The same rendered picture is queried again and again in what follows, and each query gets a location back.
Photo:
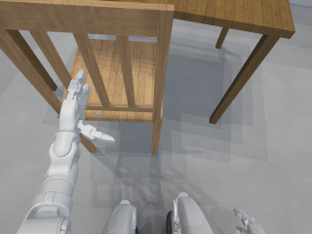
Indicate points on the robot left upper arm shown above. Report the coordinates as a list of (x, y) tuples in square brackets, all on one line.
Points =
[(46, 225)]

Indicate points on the robot right shin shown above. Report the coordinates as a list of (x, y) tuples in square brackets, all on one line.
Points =
[(176, 229)]

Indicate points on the robot left shin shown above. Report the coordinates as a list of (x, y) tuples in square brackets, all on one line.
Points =
[(127, 202)]

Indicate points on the robot shin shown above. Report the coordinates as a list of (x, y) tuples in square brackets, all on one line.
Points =
[(127, 202), (176, 229)]

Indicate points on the robot left forearm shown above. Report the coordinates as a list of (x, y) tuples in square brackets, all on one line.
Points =
[(55, 195)]

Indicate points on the table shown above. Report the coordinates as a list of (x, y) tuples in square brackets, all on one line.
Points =
[(272, 18)]

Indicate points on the robot right hand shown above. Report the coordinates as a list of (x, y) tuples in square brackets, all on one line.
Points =
[(248, 222)]

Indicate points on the chair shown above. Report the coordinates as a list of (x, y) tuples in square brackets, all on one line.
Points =
[(126, 78)]

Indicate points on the robot left hand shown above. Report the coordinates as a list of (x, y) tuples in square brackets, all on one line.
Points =
[(72, 109)]

